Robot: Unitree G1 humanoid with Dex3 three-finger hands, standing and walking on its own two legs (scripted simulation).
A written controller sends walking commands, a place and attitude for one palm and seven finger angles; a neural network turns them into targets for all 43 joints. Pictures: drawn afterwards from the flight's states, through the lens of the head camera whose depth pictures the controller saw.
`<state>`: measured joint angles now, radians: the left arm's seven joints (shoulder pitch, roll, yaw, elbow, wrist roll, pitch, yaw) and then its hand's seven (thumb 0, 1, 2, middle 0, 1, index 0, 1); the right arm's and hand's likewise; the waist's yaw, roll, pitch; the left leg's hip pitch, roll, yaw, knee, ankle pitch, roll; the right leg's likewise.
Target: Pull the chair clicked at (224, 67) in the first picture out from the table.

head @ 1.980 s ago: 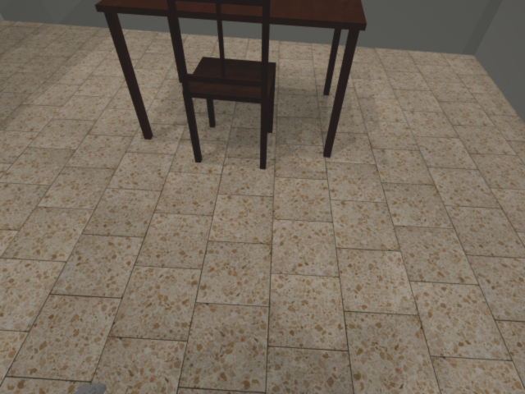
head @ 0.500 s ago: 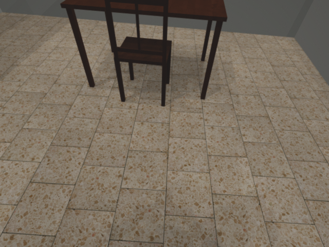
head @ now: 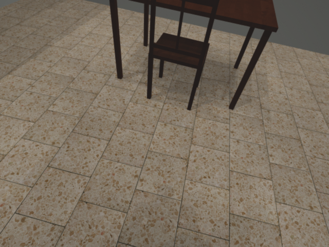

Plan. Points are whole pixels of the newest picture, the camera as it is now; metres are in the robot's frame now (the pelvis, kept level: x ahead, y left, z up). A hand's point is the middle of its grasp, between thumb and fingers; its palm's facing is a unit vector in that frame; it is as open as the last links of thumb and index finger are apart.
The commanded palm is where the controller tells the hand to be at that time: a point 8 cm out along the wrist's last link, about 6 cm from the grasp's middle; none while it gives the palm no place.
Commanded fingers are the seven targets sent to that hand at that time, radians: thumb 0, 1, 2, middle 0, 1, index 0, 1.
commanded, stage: walk to a spot facing it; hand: left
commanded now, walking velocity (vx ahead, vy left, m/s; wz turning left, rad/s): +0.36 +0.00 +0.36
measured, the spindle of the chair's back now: (180, 26) +1.38 -0.07 -0.07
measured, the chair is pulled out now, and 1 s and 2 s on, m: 0.00 0.00 0.00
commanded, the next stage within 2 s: turn to face it in 1.24 s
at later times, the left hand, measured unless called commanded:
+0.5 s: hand (111, 189) +0.31 +0.17 -0.16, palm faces +0.16 -0.97 -0.17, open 7.3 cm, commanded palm none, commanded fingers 0.00 0.90 0.90 -0.20 -0.30 -0.20 -0.30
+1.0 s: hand (88, 186) +0.33 +0.25 -0.18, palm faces +0.36 -0.92 -0.13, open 7.4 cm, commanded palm none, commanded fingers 0.00 0.90 0.90 -0.20 -0.30 -0.20 -0.30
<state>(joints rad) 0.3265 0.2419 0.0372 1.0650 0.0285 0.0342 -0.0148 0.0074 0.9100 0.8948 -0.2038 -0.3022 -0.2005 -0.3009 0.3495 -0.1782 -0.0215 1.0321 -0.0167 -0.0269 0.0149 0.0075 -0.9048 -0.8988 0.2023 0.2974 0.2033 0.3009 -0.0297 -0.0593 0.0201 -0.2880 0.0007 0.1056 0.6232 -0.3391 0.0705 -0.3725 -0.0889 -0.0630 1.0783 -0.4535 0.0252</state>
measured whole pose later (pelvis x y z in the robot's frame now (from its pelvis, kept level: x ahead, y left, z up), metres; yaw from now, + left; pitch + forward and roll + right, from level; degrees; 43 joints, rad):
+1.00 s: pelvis +0.42 +0.09 +0.01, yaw +18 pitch -2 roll -2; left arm 0.34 0.20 0.04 1.11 0.03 -0.01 -0.01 0.01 0.91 0.90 -0.20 -0.30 -0.20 -0.30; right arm 0.18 -0.15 -0.05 1.00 0.00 -0.08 -0.01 -0.01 -0.93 -0.90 0.20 0.30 0.20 0.30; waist 0.03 -0.05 0.07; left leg -0.25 0.00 0.16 0.49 -0.22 0.10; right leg -0.44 -0.13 -0.08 1.18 -0.33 0.03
